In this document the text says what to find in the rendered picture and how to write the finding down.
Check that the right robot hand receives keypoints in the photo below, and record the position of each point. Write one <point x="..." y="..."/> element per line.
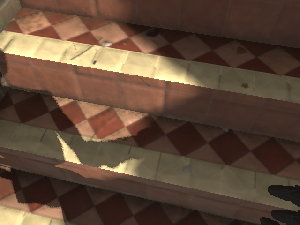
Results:
<point x="288" y="193"/>

